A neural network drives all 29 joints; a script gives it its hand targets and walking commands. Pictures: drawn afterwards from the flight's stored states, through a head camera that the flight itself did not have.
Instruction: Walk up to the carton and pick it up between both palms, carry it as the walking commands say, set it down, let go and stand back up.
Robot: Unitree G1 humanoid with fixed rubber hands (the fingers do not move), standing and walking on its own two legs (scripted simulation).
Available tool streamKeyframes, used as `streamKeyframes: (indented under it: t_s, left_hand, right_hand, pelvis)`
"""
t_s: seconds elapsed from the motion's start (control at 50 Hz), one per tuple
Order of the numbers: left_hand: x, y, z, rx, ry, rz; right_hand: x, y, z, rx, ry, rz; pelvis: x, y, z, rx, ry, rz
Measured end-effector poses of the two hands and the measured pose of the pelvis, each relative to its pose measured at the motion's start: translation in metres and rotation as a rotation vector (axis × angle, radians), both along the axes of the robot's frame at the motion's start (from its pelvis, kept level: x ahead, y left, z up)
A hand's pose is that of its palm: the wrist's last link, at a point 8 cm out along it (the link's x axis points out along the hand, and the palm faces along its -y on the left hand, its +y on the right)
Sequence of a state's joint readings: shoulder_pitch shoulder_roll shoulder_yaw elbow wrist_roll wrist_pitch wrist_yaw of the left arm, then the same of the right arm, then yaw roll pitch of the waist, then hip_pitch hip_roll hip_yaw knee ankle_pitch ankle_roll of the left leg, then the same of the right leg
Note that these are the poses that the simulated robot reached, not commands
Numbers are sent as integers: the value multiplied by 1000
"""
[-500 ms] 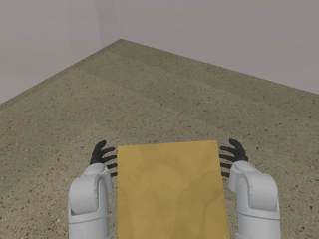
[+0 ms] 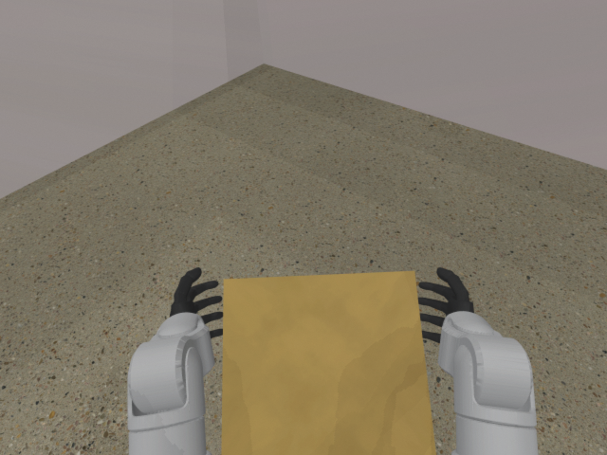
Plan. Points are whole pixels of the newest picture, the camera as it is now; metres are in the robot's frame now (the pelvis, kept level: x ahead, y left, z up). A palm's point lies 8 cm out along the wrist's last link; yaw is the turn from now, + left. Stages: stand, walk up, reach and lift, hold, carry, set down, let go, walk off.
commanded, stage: carry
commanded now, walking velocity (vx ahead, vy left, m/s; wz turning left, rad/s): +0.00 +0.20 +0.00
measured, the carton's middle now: (321, 359) +0.29 +0.00 -0.04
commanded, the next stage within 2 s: none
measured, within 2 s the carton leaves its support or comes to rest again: neither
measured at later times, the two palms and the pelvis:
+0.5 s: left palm (85, 377) +0.22 +0.25 +0.09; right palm (387, 386) +0.21 -0.07 +0.08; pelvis -0.06 +0.10 +0.01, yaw -1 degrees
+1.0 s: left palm out of the picture +0.15 +0.38 +0.08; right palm out of the picture +0.14 +0.06 +0.07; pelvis -0.13 +0.22 +0.00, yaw +0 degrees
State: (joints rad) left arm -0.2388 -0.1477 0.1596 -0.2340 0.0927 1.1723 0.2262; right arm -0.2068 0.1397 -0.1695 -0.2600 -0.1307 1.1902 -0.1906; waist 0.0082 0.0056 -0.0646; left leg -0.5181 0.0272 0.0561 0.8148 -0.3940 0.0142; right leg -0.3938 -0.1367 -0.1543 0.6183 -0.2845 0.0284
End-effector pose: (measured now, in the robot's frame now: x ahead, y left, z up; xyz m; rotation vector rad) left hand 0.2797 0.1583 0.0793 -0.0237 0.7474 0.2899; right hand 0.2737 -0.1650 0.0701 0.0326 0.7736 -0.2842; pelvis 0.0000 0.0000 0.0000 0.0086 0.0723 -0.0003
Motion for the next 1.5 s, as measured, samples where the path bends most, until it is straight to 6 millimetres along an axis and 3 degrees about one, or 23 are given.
streamKeyframes:
  t_s: [0.1, 0.22, 0.36, 0.46, 0.56, 0.64, 0.8, 0.92, 1.06, 1.18, 1.3, 1.44, 1.5]
  left_hand:
    - [-2, 28, -1, -25, -36, -34]
    - [-23, 63, -2, -28, -10, 4]
    - [-44, 79, 5, 3, -35, 21]
    - [-57, 90, 7, 10, 1, -11]
    - [-61, 109, 10, 1, -9, -39]
    - [-64, 139, 6, -20, -45, -56]
    - [-104, 199, -4, -28, -3, 33]
    - [-123, 215, 3, 7, -31, 46]
    - [-136, 236, 6, 1, 1, -15]
    - [-141, 277, 2, -30, -46, -45]
    - [-171, 321, -2, -34, -6, 20]
    - [-194, 343, 4, -2, -36, 48]
    - [-203, 349, 5, 5, -18, 21]
  right_hand:
    - [-11, 29, 10, -29, -36, -38]
    - [-23, 64, 11, -40, -7, 0]
    - [-39, 80, 4, -1, -31, 12]
    - [-62, 90, 3, 10, 5, -16]
    - [-75, 111, 11, -4, -6, -56]
    - [-80, 140, 15, -21, -43, -69]
    - [-95, 200, 8, -38, 3, 28]
    - [-111, 216, 0, 3, -24, 40]
    - [-143, 237, 6, -3, 7, -27]
    - [-155, 278, 14, -34, -41, -59]
    - [-167, 322, 11, -45, 2, 11]
    - [-184, 344, 3, -9, -27, 37]
    - [-199, 350, 1, 7, -8, 15]
  pelvis:
    - [-11, 34, -5, 13, -7, 3]
    - [-27, 59, 0, -19, 2, -19]
    - [-48, 76, -4, -6, 5, -27]
    - [-60, 94, 5, 5, -3, -16]
    - [-72, 121, 8, 18, 2, -11]
    - [-81, 152, 0, 16, 1, -2]
    - [-103, 189, 1, -15, 3, -18]
    - [-123, 207, -5, -7, -3, -17]
    - [-141, 241, 6, 8, -4, 0]
    - [-157, 286, -2, 18, -8, 5]
    - [-174, 313, 2, -21, -2, -14]
    - [-196, 334, -5, -7, 0, -18]
    - [-204, 346, 1, -8, -8, -12]
